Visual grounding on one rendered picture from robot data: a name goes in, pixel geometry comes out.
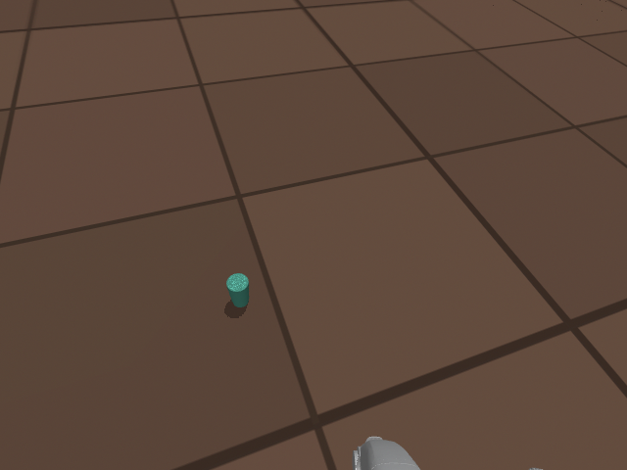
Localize cup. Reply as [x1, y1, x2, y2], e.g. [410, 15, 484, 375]
[226, 273, 249, 307]

